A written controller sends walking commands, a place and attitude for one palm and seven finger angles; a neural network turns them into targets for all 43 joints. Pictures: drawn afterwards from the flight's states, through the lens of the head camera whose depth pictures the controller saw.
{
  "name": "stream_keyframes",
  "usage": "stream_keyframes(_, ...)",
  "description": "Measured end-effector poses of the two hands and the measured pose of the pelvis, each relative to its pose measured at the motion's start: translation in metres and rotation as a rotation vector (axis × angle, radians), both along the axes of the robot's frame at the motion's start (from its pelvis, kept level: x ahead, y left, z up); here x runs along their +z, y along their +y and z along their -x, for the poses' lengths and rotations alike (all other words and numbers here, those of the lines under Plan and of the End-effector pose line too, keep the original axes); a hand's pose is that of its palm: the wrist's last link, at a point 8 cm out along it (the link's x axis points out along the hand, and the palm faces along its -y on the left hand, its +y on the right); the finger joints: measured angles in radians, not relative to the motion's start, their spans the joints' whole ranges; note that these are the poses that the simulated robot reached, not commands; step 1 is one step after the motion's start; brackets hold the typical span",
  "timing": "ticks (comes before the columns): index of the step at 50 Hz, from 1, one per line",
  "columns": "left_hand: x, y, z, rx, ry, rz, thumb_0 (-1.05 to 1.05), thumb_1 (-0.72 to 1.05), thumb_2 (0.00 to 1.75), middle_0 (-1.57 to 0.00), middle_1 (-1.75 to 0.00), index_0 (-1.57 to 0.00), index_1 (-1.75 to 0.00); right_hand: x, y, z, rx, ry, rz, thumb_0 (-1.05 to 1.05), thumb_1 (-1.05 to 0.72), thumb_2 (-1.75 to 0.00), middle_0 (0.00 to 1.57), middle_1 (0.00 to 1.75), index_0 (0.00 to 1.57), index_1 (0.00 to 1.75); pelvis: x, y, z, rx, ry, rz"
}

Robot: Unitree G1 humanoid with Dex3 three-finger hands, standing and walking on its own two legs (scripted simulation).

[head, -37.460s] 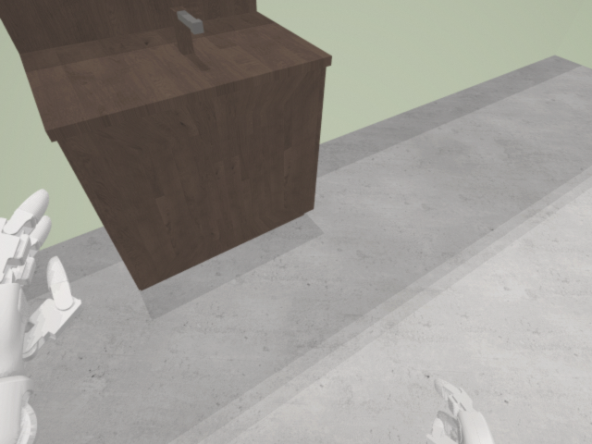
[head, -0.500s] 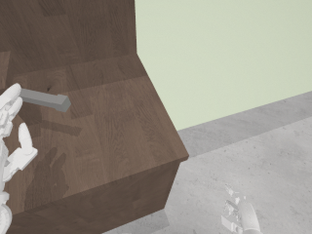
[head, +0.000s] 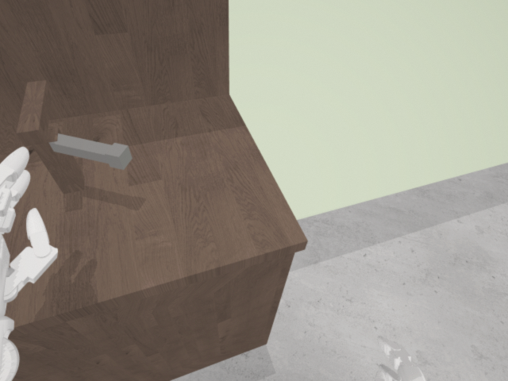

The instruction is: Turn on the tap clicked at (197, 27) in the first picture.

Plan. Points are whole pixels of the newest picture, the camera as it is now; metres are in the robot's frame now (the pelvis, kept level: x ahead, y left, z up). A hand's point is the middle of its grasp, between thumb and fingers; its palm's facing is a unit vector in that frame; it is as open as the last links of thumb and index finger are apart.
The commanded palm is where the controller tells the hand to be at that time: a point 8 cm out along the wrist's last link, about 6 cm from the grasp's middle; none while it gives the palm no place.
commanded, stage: come to a stop and stand still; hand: left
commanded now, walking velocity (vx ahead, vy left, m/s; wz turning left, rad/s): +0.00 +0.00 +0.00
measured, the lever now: (119, 156) +0.41 +0.26 +0.13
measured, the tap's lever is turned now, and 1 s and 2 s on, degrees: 57 57 57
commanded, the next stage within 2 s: look again from close up in 0.76 s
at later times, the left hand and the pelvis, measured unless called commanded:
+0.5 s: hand (59, 216) +0.26 +0.26 +0.17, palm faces +0.39 -0.85 -0.35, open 7.4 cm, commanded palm +0.20 +0.29 +0.18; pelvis +0.03 +0.01 +0.00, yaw -1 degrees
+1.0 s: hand (52, 217) +0.25 +0.27 +0.17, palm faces +0.40 -0.86 -0.33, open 7.4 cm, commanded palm +0.20 +0.30 +0.18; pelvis +0.04 +0.02 +0.01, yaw -1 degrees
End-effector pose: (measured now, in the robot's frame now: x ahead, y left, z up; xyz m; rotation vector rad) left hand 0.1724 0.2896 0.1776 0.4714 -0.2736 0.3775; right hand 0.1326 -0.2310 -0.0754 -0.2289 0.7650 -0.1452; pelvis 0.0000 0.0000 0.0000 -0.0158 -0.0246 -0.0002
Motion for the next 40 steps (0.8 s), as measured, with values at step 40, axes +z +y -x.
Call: stream_keyframes(40, -0.001, 0.016, -0.054, -0.071, -0.026, 0.031, 0.02, 0.89, 0.9, -0.21, -0.3, -0.21, -0.3, 0.026, 0.033, -0.087, 0.076, -0.103, -0.011, 0.02, -0.9, -0.9, 0.2, 0.3, 0.21, 0.3, 0.005, 0.019, -0.042, -0.015, 0.008, 0.009)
